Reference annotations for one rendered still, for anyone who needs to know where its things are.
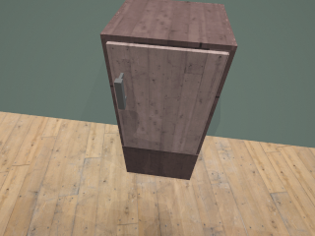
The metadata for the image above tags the handle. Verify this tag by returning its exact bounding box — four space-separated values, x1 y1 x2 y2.
114 73 127 110

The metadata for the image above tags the cupboard door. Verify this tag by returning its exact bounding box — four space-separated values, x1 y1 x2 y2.
106 41 229 155

